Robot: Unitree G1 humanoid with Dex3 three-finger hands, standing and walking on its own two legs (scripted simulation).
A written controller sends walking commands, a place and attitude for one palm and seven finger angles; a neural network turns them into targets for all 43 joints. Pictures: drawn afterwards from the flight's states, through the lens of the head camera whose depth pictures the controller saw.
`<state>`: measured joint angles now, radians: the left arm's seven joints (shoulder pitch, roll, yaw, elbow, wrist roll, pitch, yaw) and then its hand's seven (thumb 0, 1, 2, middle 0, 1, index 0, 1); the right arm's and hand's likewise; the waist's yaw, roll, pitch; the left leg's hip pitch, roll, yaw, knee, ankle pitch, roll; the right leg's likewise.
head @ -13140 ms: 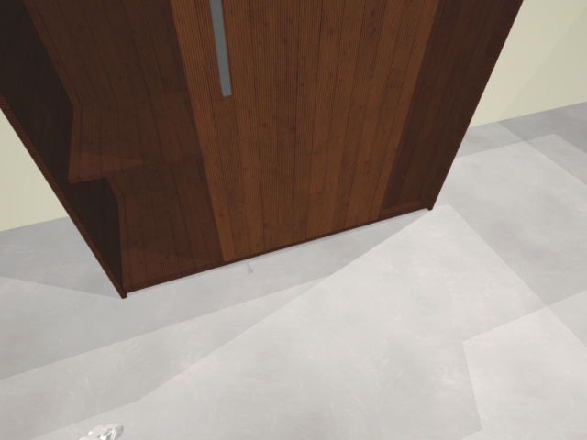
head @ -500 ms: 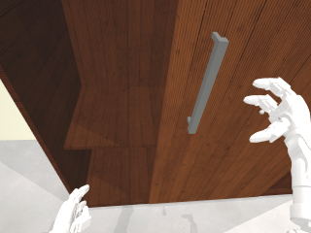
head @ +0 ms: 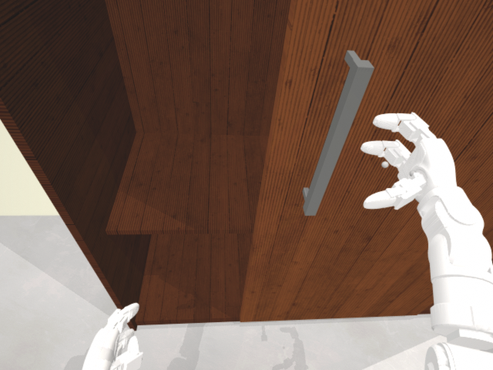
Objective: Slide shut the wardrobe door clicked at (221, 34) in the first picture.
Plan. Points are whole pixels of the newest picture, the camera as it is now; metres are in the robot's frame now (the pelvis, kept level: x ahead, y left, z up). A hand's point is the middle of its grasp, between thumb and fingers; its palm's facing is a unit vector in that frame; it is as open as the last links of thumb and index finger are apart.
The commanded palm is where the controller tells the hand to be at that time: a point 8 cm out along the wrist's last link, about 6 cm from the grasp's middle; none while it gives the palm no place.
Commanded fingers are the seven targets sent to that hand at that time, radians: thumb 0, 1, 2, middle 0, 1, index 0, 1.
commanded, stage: move the hooked fingers beside the handle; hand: right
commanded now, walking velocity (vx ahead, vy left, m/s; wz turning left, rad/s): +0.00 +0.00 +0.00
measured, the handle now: (327, 146) +0.43 -0.09 +0.18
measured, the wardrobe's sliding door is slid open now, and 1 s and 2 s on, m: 0.39 0.39 0.39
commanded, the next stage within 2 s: feel for the door with the fingertips in 0.92 s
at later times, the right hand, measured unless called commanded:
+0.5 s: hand (372, 163) +0.38 -0.15 +0.19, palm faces -0.09 +1.00 -0.02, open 14.0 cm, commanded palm +0.36 -0.21 +0.18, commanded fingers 0.00 0.50 -0.30 0.30 1.20 0.30 1.20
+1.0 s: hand (377, 167) +0.37 -0.15 +0.19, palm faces -0.08 +1.00 -0.04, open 14.0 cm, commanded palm +0.35 -0.20 +0.18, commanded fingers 0.00 0.50 -0.30 0.30 1.20 0.30 1.20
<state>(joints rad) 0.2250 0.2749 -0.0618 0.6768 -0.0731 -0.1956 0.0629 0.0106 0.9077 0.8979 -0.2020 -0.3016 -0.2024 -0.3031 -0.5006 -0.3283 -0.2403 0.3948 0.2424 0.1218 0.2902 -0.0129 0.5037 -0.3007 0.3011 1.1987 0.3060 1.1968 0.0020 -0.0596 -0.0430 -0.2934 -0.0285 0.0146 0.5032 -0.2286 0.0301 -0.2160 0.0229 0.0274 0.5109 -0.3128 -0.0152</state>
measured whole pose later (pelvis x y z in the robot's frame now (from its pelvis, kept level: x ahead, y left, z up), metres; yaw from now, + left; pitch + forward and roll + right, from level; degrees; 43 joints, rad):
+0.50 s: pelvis +0.00 -0.01 +0.00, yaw +1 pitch +0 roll +0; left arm 0.22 0.25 -0.07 0.69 -0.06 -0.17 0.05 0.01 0.91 0.90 -0.20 -0.30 -0.20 -0.30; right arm -0.50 -0.27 -0.19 0.41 0.22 0.11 0.21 -0.01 0.50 -0.30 0.31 1.21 0.31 1.20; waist 0.00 -0.06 -0.05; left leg -0.27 -0.02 0.00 0.48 -0.22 0.02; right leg -0.18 0.03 0.01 0.48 -0.30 -0.03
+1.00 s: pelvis +0.00 +0.00 +0.00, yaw +0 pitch -1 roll +0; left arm 0.20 0.25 -0.07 0.68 -0.07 -0.17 0.06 0.01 0.91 0.90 -0.20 -0.30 -0.20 -0.30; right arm -0.47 -0.28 -0.19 0.36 0.22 0.12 0.21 -0.01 0.50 -0.30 0.30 1.20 0.31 1.20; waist 0.00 -0.06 -0.04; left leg -0.25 -0.03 0.01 0.47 -0.21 0.03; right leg -0.17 0.03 0.02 0.47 -0.29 -0.02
